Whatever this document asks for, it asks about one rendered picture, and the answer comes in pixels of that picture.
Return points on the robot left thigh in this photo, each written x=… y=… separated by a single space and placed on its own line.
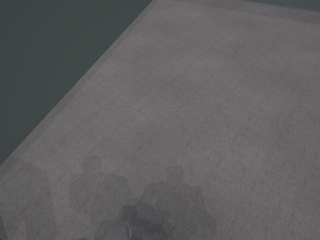
x=118 y=231

